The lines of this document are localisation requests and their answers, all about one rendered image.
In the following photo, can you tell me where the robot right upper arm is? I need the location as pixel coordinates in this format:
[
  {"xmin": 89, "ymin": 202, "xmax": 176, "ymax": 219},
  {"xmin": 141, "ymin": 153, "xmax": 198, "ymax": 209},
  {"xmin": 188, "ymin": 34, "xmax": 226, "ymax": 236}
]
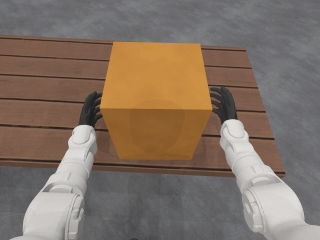
[{"xmin": 242, "ymin": 182, "xmax": 320, "ymax": 240}]

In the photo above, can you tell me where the left robot forearm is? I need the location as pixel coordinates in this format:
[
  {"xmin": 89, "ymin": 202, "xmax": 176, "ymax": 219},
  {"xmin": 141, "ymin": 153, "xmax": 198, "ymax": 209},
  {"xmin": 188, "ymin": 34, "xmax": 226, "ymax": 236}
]
[{"xmin": 22, "ymin": 125, "xmax": 98, "ymax": 235}]

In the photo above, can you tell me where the right robot forearm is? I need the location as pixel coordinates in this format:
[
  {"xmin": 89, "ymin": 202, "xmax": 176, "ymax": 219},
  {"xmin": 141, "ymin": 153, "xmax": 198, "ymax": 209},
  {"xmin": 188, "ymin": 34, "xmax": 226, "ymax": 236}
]
[{"xmin": 219, "ymin": 119, "xmax": 305, "ymax": 220}]

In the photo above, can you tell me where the robot left upper arm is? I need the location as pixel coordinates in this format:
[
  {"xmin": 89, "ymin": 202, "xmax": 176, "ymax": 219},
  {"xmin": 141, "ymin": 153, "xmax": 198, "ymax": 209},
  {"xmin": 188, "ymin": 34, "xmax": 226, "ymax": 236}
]
[{"xmin": 9, "ymin": 192, "xmax": 85, "ymax": 240}]

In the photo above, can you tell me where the table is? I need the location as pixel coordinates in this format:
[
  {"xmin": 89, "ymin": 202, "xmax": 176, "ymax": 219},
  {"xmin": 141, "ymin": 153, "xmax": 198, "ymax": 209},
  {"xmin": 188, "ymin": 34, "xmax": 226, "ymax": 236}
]
[{"xmin": 0, "ymin": 34, "xmax": 286, "ymax": 179}]

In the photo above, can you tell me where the robot right hand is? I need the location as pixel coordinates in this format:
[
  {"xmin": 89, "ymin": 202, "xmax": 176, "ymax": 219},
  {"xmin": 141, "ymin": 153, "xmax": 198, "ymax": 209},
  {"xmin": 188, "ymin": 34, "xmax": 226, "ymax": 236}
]
[{"xmin": 209, "ymin": 86, "xmax": 238, "ymax": 125}]

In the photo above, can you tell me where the robot left hand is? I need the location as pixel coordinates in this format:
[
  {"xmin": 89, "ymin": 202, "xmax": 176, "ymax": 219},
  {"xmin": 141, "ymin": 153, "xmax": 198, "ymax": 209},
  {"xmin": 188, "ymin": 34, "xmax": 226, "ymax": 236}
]
[{"xmin": 78, "ymin": 91, "xmax": 103, "ymax": 128}]

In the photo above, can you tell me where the carton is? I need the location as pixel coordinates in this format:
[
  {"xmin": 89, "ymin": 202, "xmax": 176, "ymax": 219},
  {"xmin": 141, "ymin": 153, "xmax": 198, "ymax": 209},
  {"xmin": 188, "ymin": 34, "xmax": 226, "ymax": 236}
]
[{"xmin": 99, "ymin": 41, "xmax": 213, "ymax": 160}]

